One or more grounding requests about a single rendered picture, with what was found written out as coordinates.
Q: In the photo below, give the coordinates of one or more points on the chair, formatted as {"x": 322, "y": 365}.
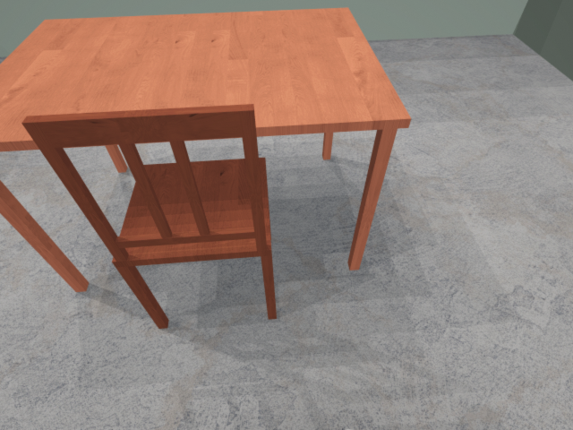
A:
{"x": 179, "y": 212}

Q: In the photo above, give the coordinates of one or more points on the table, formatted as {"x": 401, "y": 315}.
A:
{"x": 305, "y": 71}

